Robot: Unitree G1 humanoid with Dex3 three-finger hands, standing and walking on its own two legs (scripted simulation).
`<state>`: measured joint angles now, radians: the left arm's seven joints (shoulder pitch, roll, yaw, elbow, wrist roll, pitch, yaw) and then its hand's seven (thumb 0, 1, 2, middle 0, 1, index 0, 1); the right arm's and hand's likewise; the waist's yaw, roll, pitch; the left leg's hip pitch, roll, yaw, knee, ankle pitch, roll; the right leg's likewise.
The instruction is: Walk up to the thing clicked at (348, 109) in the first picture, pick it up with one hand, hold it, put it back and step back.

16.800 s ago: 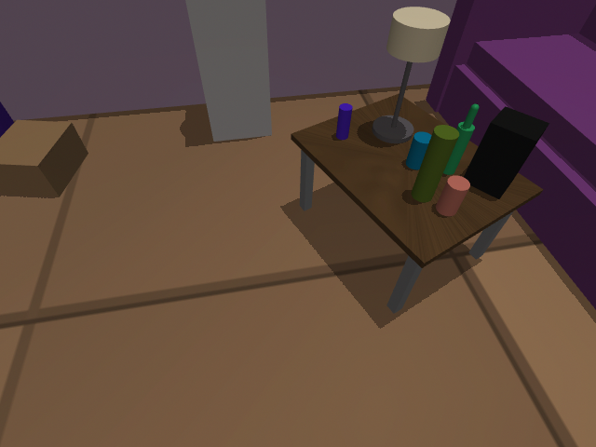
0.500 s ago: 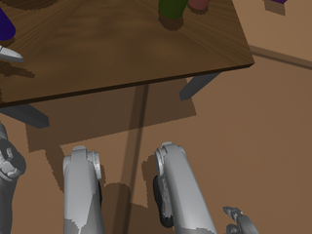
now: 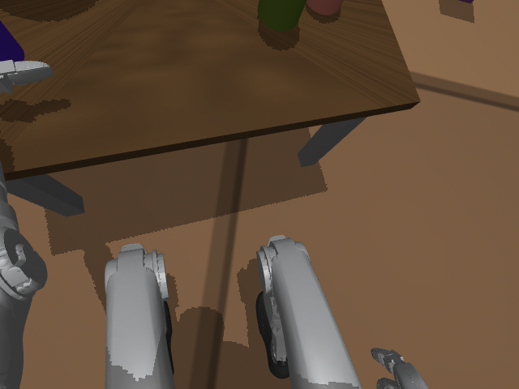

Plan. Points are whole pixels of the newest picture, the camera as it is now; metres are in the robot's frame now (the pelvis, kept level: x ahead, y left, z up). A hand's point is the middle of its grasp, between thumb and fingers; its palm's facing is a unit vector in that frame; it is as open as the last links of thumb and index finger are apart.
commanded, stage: close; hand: left
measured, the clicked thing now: out of the picture +0.57 +0.31 +0.03
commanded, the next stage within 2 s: settle in 0.32 s
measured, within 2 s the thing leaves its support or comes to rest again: leaves its support in 0.76 s
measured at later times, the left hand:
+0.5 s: hand out of the picture +0.55 +0.29 +0.02, palm faces +0.33 -0.94 -0.05, open 6.6 cm
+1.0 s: hand out of the picture +0.55 +0.29 +0.08, palm faces +0.34 -0.94 -0.06, open 6.4 cm
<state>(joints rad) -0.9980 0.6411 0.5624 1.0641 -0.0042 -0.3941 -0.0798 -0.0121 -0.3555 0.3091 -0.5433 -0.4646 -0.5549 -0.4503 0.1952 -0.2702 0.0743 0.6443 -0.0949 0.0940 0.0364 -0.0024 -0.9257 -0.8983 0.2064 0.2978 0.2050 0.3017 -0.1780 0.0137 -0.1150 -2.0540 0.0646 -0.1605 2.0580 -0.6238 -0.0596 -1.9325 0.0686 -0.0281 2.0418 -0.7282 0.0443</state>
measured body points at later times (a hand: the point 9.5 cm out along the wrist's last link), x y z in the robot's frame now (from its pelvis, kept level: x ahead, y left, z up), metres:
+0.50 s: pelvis +0.00 +0.00 -0.01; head +0.23 +0.05 +0.38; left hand +0.52 +0.34 +0.02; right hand +0.06 -0.27 -0.13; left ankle +0.09 +0.15 -0.40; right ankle +0.08 -0.13 -0.40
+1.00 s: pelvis +0.01 +0.00 +0.04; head +0.22 +0.05 +0.44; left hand +0.52 +0.34 +0.09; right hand +0.07 -0.26 -0.08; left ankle +0.09 +0.15 -0.40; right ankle +0.08 -0.13 -0.40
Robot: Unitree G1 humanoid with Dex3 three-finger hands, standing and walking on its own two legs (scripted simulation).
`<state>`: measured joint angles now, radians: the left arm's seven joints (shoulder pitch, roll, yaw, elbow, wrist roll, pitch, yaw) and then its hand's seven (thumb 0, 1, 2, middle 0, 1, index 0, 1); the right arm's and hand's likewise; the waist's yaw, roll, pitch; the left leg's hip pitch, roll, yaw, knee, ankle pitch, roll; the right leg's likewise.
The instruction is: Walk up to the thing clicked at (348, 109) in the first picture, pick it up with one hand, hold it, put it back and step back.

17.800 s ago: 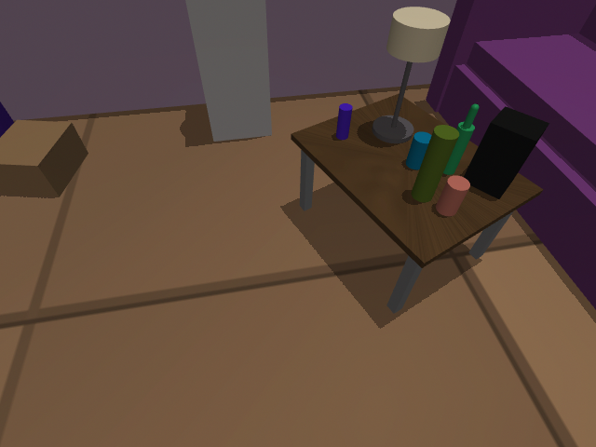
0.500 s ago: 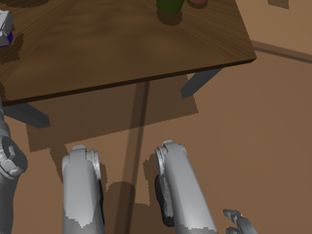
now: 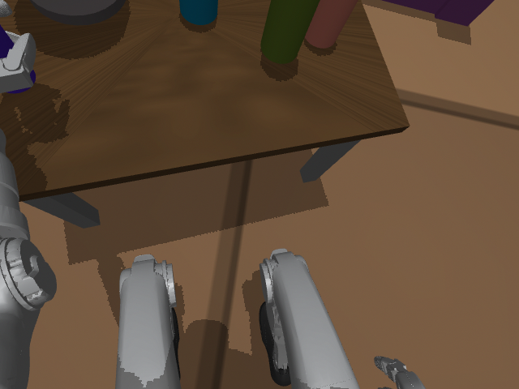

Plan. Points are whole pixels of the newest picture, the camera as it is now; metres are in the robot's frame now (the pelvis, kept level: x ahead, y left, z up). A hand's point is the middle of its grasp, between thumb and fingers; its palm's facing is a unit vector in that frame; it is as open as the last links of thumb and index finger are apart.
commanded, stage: settle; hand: left
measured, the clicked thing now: out of the picture +0.54 +0.29 +0.05
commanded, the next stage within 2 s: lift in 0.60 s
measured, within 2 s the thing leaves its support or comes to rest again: neither
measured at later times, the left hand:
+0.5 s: hand out of the picture +0.53 +0.28 +0.08, palm faces +0.31 -0.95 -0.06, open 6.4 cm
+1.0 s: hand out of the picture +0.51 +0.29 +0.12, palm faces +0.33 -0.94 -0.05, open 6.4 cm
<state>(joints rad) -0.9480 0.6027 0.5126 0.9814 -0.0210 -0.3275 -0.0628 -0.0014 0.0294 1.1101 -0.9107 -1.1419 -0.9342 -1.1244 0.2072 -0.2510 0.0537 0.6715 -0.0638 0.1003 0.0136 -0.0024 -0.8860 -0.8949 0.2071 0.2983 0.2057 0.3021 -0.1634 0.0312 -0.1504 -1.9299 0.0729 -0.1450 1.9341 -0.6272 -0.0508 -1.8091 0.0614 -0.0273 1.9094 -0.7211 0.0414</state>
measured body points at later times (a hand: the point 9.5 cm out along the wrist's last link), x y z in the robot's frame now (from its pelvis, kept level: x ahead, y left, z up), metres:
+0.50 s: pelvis +0.01 +0.00 +0.06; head +0.22 +0.05 +0.45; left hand +0.51 +0.33 +0.09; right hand +0.09 -0.26 -0.07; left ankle +0.08 +0.15 -0.44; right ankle +0.06 -0.14 -0.44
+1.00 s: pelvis +0.02 +0.01 +0.10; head +0.21 +0.06 +0.50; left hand +0.49 +0.33 +0.12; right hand +0.09 -0.25 -0.03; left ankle +0.08 +0.15 -0.44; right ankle +0.06 -0.14 -0.44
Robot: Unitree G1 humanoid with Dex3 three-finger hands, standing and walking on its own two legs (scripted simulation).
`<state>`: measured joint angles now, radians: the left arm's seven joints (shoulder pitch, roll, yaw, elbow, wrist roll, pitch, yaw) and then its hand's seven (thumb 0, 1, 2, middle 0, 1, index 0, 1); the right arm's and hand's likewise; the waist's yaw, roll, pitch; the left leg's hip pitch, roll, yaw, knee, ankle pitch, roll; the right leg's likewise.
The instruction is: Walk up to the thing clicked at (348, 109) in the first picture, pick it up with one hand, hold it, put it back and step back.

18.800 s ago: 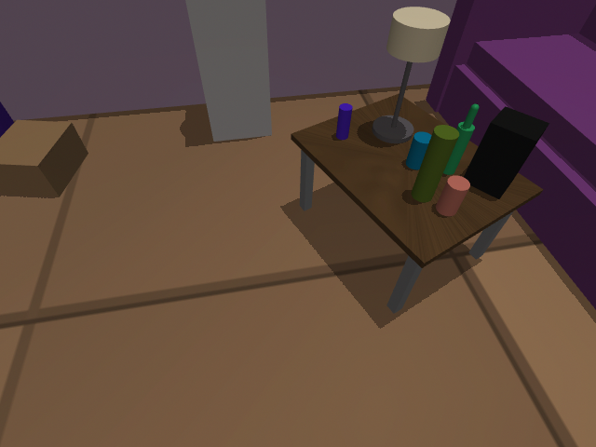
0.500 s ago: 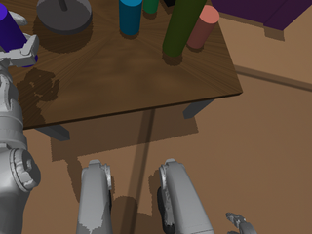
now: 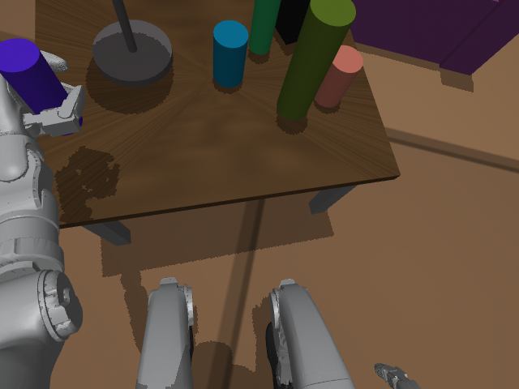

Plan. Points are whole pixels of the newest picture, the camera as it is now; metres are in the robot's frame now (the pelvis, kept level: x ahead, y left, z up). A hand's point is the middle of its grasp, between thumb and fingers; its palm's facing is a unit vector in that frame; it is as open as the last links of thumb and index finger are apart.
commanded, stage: lift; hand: left
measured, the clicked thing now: (43, 93) +0.50 +0.27 +0.03
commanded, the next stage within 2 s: hold in 1.42 s
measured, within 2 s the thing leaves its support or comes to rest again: neither
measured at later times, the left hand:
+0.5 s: hand (20, 117) +0.41 +0.23 +0.13, palm faces +0.27 -0.96 -0.04, open 6.4 cm
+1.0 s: hand (16, 119) +0.38 +0.20 +0.17, palm faces +0.27 -0.96 -0.03, open 6.4 cm
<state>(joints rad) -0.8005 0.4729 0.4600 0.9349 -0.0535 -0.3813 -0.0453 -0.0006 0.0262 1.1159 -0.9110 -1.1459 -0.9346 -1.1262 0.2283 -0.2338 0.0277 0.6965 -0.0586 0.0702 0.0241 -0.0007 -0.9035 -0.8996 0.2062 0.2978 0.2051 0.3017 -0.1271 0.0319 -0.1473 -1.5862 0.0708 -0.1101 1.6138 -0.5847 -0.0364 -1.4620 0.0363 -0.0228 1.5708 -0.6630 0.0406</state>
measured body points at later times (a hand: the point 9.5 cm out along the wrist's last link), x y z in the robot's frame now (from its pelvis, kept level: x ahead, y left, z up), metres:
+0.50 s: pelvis +0.01 +0.00 +0.09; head +0.11 +0.03 +0.53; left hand +0.39 +0.28 +0.13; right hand +0.13 -0.25 -0.03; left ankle +0.06 +0.14 -0.54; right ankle +0.03 -0.15 -0.54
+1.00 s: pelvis +0.02 -0.01 +0.13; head +0.09 +0.01 +0.57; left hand +0.36 +0.25 +0.18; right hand +0.16 -0.24 +0.01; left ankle +0.06 +0.14 -0.54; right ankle +0.03 -0.15 -0.54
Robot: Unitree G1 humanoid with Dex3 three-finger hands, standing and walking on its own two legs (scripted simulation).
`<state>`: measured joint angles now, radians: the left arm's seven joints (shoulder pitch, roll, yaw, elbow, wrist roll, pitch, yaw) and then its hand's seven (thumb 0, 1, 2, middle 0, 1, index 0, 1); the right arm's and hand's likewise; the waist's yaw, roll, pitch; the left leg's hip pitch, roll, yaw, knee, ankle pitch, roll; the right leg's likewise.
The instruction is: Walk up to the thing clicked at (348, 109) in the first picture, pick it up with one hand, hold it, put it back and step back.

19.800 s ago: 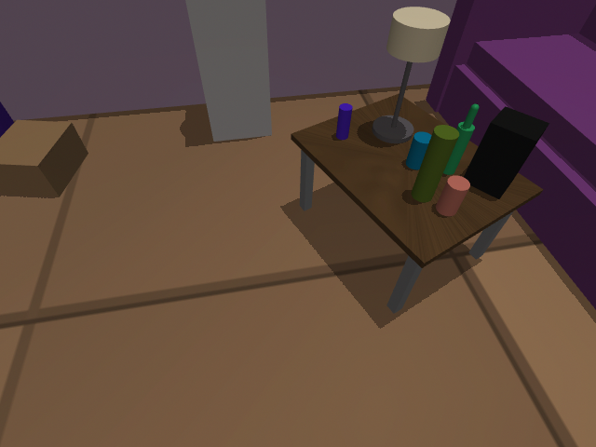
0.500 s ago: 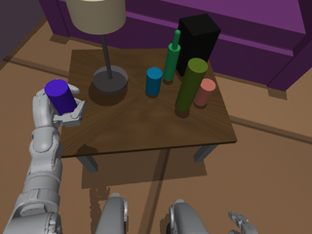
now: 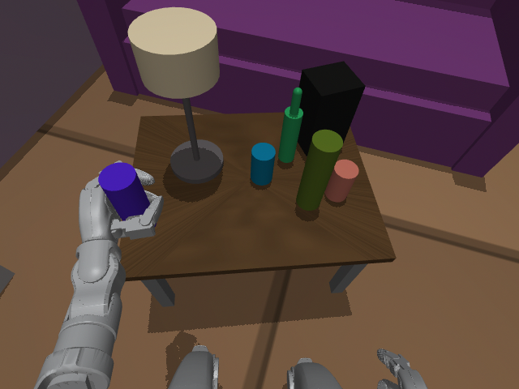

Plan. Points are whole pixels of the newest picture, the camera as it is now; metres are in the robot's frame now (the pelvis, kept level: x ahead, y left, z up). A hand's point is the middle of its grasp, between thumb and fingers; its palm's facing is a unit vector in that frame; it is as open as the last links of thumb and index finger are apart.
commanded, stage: lift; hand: left
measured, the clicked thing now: (131, 202) +0.37 +0.20 +0.06
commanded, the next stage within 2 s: hold in 0.42 s
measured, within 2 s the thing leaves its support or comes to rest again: neither
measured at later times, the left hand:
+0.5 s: hand (140, 196) +0.37 +0.18 +0.07, palm faces +0.21 -0.98 -0.03, open 6.4 cm
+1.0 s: hand (139, 198) +0.36 +0.17 +0.08, palm faces +0.22 -0.98 -0.03, open 6.4 cm
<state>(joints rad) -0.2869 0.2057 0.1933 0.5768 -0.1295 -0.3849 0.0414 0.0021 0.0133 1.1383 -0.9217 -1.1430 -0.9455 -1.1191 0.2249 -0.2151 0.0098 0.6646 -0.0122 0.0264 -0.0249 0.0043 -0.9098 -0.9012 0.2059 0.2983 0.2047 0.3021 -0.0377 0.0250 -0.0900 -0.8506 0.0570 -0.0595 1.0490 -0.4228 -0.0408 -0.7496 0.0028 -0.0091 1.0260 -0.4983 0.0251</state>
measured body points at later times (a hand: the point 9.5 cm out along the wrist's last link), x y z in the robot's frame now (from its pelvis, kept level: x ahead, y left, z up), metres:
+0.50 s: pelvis +0.02 +0.00 +0.02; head +0.07 +0.00 +0.47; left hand +0.36 +0.23 +0.07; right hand +0.14 -0.25 -0.09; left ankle +0.05 +0.14 -0.67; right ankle +0.00 -0.14 -0.67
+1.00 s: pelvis +0.02 +0.00 +0.03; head +0.06 +0.00 +0.48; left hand +0.34 +0.23 +0.09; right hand +0.15 -0.25 -0.08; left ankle +0.05 +0.14 -0.67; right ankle +0.00 -0.14 -0.67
